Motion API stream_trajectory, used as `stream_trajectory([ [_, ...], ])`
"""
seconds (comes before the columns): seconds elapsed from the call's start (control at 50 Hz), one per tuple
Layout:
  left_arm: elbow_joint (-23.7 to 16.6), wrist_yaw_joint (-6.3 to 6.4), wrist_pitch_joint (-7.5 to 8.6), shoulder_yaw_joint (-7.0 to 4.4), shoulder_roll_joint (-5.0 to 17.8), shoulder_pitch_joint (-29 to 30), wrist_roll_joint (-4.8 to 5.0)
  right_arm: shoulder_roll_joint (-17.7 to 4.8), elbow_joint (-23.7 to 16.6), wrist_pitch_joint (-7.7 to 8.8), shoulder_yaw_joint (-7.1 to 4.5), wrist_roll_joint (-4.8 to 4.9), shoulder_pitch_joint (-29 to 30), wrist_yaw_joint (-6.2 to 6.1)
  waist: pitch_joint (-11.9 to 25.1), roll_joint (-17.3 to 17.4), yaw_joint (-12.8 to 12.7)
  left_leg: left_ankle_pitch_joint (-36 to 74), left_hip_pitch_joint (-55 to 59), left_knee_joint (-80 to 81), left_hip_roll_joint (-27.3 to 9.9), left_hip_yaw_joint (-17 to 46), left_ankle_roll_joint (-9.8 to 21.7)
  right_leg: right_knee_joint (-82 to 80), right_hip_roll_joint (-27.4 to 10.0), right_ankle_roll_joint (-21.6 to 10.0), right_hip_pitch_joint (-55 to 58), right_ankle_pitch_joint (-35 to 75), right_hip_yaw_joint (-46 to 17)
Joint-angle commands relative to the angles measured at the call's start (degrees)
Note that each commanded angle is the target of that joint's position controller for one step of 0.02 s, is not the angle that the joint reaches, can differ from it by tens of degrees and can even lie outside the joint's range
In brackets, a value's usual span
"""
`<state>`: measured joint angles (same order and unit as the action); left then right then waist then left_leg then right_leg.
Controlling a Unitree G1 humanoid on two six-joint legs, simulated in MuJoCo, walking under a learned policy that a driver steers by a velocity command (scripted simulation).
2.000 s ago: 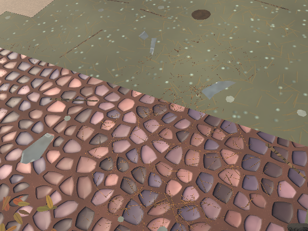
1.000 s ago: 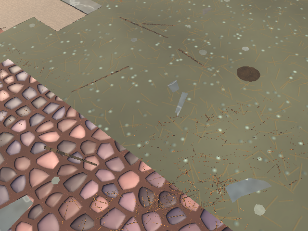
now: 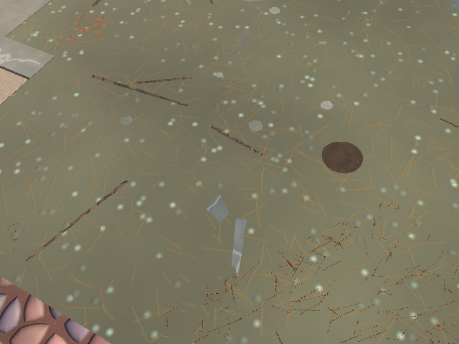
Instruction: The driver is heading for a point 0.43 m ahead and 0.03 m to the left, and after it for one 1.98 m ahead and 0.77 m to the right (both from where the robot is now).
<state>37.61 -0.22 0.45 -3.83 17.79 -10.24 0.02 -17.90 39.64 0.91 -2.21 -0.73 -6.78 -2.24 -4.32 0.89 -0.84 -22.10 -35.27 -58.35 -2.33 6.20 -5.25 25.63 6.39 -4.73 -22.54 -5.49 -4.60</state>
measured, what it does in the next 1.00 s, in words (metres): steps on the spot: left foot, then right foot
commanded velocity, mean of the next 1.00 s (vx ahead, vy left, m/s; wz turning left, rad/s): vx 0.02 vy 0.00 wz -0.14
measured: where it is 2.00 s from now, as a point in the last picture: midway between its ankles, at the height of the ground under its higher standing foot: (246, 329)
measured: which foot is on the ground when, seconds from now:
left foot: up 0.00-0.18, down 0.20-1.00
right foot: down 0.00-0.20, up 0.22-0.46, down 0.48-1.00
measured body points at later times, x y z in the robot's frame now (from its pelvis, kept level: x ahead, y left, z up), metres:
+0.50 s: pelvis +0.06 +0.04 +0.00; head +0.08 +0.05 +0.45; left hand +0.22 +0.29 -0.11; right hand +0.16 -0.22 -0.11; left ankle +0.10 +0.17 -0.73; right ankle +0.02 -0.09 -0.74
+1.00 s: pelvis +0.06 +0.03 +0.00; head +0.06 +0.03 +0.45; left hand +0.16 +0.27 -0.14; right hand +0.10 -0.24 -0.14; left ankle +0.10 +0.17 -0.74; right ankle +0.02 -0.09 -0.74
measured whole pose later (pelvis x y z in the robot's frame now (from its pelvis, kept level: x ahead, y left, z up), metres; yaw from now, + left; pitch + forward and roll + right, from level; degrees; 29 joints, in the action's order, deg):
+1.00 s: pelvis +0.06 +0.03 +0.00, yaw -7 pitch -2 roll +0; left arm 51.7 1.5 0.1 -1.6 12.1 -13.6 -0.4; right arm -13.6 53.7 -0.3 -2.6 -0.3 -11.9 -2.2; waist -2.4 0.1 0.8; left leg -13.7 -13.8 -29.3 -1.6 2.4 -2.5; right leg 29.7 0.8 0.4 -9.7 -18.1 -3.5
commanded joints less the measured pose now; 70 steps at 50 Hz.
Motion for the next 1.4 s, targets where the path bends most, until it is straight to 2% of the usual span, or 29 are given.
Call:
stream_trajectory([
  [0.02,-4.3,1.45,-0.53,-2.73,9.3,1.7,0.51,-4.4,-1.2,-0.57,-1.38,0.07,-6.2,-0.55,14.0,-6.1,2.0,5.7,7.0,5.0,1.6,-1.2,-1.2,-5.0,-13.3,-9.2,5.4,14.9,-12.8],
  [0.08,-4.5,1.95,-1.63,-2.21,8.2,2.3,0.08,-4.1,-1.7,-0.61,-1.38,0.51,-4.1,-0.08,12.7,-8.3,0.8,8.0,9.0,10.8,1.5,-1.4,-0.8,-5.0,-12.8,-7.7,4.3,2.5,-14.2],
  [0.14,-4.0,1.57,-1.98,-1.63,7.1,1.4,-0.28,-4.2,-2.4,0.32,-1.49,0.59,-3.0,0.66,11.9,-9.9,-0.2,5.9,11.9,17.4,1.7,-2.1,0.6,-1.9,-14.0,-7.5,6.2,4.3,-16.9],
  [0.18,-3.8,1.42,-2.1,-0.76,5.4,2.1,0.18,-3.3,-1.9,1.3,-1.52,0.39,-5.3,1.26,11.4,-9.5,1.8,13.4,18.9,30.4,1.8,-3.3,2.9,1.6,-12.7,-5.2,6.0,5.8,-17.3],
  [0.2,-3.1,1.39,-1.97,-0.16,3.7,-0.4,-0.04,-5.0,-2.3,1.67,-1.84,-0.47,-5.5,1.3,10.7,-6.8,1.3,20.2,23.3,35.5,-2.5,0.4,4.9,4.3,-10.1,-2.1,4.1,0.0,-16.0],
  [0.22,-3.2,1.29,-1.64,0.5,1.4,-4.8,-1.19,-10.0,-3.5,1.51,-2.66,-1.6,-3.9,0.91,11.3,7.0,-2.8,33.4,27.3,36.8,-13.5,11.5,10.2,13.8,-3.0,1.8,-0.1,-17.1,-8.7],
  [0.24,-4.1,1.36,-1.18,-0.15,3.7,-2.6,-0.83,-7.5,-2.4,1.29,-2.1,-2.72,-3.5,1.08,9.3,14.9,-2.2,34.5,22.4,39.4,-18.8,19.8,19.0,17.7,-1.0,4.5,-2.8,-26.8,-3.6],
  [0.26,-3.7,1.6,-1.13,-1.18,7.3,-0.9,-0.72,-5.7,-2.9,1.47,-1.65,-2.19,-3.4,1.31,8.7,11.9,0.0,32.6,21.9,40.1,-18.4,19.9,21.0,25.1,-2.8,6.3,-2.6,-28.8,-4.1],
  [0.32,-1.7,2.0,-2.69,-1.49,5.6,-0.8,-0.15,-5.9,-2.2,1.25,-1.81,0.23,-1.9,1.05,8.0,7.4,0.2,32.5,24.7,37.5,-13.4,12.0,17.1,31.5,-4.5,9.4,-4.9,-25.5,-3.8],
  [0.38,-0.9,1.63,-2.77,0.3,0.3,-0.1,0.23,-4.1,-1.4,0.0,-1.47,0.22,-1.3,1.08,8.7,9.1,0.6,36.7,24.9,35.5,-8.2,4.7,14.7,18.0,-5.5,10.4,1.8,-21.7,1.1],
  [0.42,0.0,1.42,-2.65,0.18,0.5,-0.2,0.73,-4.1,-0.6,-0.67,-1.51,0.47,-2.9,1.09,10.0,10.7,1.2,36.2,27.0,34.2,-7.9,4.5,15.1,7.8,-5.4,10.1,6.0,-15.2,2.6],
  [0.46,1.3,1.21,-2.61,0.0,1.4,-1.2,0.25,-3.6,0.2,-0.65,-1.31,1.13,-4.4,1.26,9.4,9.5,0.9,29.4,25.5,34.0,-6.7,4.4,12.7,-4.9,-5.3,8.2,12.5,-3.1,2.8],
  [0.48,0.8,1.4,-2.67,-0.31,3.7,-0.7,-0.43,-3.3,0.6,-0.06,-1.07,0.75,-5.6,1.5,9.6,6.7,1.6,23.4,22.7,34.0,-6.2,4.4,10.1,-4.7,-8.1,6.6,16.0,1.3,-0.4],
  [0.5,0.6,1.83,-2.83,-1.01,7.2,-0.7,-0.82,-3.1,0.4,0.79,-0.93,-0.42,-6.9,2.12,10.1,-0.2,3.6,18.2,19.6,32.2,-3.3,1.5,7.8,-0.8,-12.1,4.3,18.3,9.8,-3.5],
  [0.52,2.1,1.4,-2.75,-0.96,5.6,-0.5,-0.91,-1.3,0.8,1.22,-0.54,-0.62,-6.4,2.22,10.1,-6.9,3.8,11.8,22.9,32.6,0.1,-3.1,5.2,-0.6,-11.3,2.1,12.3,-0.8,-3.3],
  [0.54,1.6,0.97,-2.41,-0.28,2.8,0.4,-1.04,-2.8,1.1,1.2,-0.77,-0.78,-3.2,2.12,7.6,-4.7,2.1,11.3,24.0,31.4,0.4,-3.6,3.8,-2.2,-10.4,1.9,9.1,-6.0,-3.5],
  [0.64,4.2,1.35,-0.49,0.24,2.3,-1.4,-0.9,-2.1,2.5,0.07,-1.0,-0.08,-2.8,1.01,4.1,-4.2,1.9,14.6,24.4,31.1,0.1,-3.4,4.4,-2.5,-9.2,4.0,6.1,-6.4,-2.5],
  [1.02,13.1,2.0,0.23,0.9,0.3,-4.5,-0.33,-1.7,13.1,-0.74,-1.64,0.54,-5.3,-0.36,2.8,-1.1,1.5,16.4,25.4,32.6,0.4,-3.7,3.5,-2.8,-7.4,4.2,8.3,-4.4,-0.3],
  [1.06,14.6,2.25,-0.14,0.62,1.0,-6.1,0.06,-1.0,14.6,-0.96,-1.55,0.89,-6.3,-0.52,2.9,-2.7,1.1,2.9,24.0,30.5,3.0,-6.6,3.9,-4.4,-6.7,3.0,8.1,-20.0,-0.4],
  [1.12,14.9,2.43,0.24,-0.61,5.2,-8.7,0.95,-0.1,13.4,0.49,-1.4,1.57,-3.5,-0.27,-3.1,-10.0,-1.0,-7.2,12.9,20.1,5.1,-9.7,5.1,-12.5,-15.1,-3.5,6.5,-43.6,-13.3],
  [1.16,15.1,2.37,1.41,-1.17,6.5,-8.1,1.52,0.6,12.8,2.56,-1.24,2.31,-3.1,0.82,-6.1,-13.1,-0.5,-3.0,10.1,13.8,1.8,-7.0,7.1,-16.3,-22.1,-7.9,5.1,-42.6,-22.6],
  [1.2,14.1,2.09,1.9,-0.76,5.1,-3.7,1.9,1.0,14.1,4.12,-1.26,2.89,-6.9,1.88,-6.0,-11.8,2.8,-3.1,16.2,22.9,0.9,-7.2,9.4,-13.7,-20.5,-6.1,3.7,-35.3,-18.1],
  [1.24,12.8,1.79,2.03,-0.01,2.4,0.0,1.65,-0.4,19.1,4.61,-2.29,2.12,-17.4,2.32,-1.9,-5.2,7.0,5.5,34.1,32.3,1.8,-5.3,9.2,-1.9,-12.6,-1.5,-3.4,-23.4,-7.2],
  [1.26,11.5,1.77,2.61,1.07,-1.6,0.9,1.19,-5.4,20.4,4.78,-3.59,1.8,-23.8,2.24,1.0,9.4,8.4,-4.4,40.9,42.0,-8.7,13.2,13.3,17.0,-5.4,2.8,-10.7,-18.6,2.8],
  [1.28,9.3,2.09,3.64,0.54,-0.5,1.9,1.84,-9.2,20.9,5.33,-3.97,1.13,-27.9,3.2,1.6,17.7,8.8,-10.0,43.3,50.4,-19.0,35.8,20.7,30.7,-2.1,3.7,-19.3,-27.4,1.9],
  [1.3,9.8,1.79,4.39,-0.01,1.9,0.5,2.79,-5.6,19.6,5.89,-2.6,0.75,-22.2,3.23,-1.5,10.2,5.5,-11.5,40.4,50.0,-20.4,35.2,21.4,39.0,-6.3,2.5,-22.9,-25.6,-2.0],
  [1.32,10.9,1.16,5.0,0.02,1.8,-0.8,2.99,-3.0,18.1,6.13,-1.89,1.05,-18.4,3.14,-3.3,6.9,4.0,-9.9,39.1,49.7,-17.7,27.8,19.5,40.7,-8.9,1.2,-24.1,-19.6,-1.9],
  [1.36,11.6,0.79,5.56,-0.53,2.1,0.5,1.94,-2.2,17.1,5.97,-1.32,1.24,-15.7,3.24,-3.0,4.3,3.2,0.8,39.3,50.5,-13.8,17.2,15.9,36.8,-12.0,0.5,-24.3,-10.5,0.1],
  [1.4,11.6,0.01,5.4,-0.67,1.1,1.9,1.26,0.2,18.0,5.25,-0.41,0.81,-18.5,2.92,-1.1,5.3,3.8,13.2,39.4,50.9,-10.5,9.3,14.7,32.9,-12.4,1.6,-21.3,-5.7,2.5],
])
Keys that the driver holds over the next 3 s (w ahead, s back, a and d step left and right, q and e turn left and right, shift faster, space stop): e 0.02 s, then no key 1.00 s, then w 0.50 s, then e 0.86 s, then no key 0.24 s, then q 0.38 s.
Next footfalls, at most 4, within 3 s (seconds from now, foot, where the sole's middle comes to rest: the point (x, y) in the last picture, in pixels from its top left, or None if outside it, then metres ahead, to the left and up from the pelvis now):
0.20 left None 0.14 0.17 -0.77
0.48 right None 0.06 -0.10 -0.77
1.70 right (291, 327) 0.45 -0.11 -0.77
2.16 left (221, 300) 0.53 0.08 -0.77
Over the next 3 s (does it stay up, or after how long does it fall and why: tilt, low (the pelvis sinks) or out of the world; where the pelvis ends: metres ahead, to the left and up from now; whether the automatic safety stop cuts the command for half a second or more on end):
stays up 0.39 -0.02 0.00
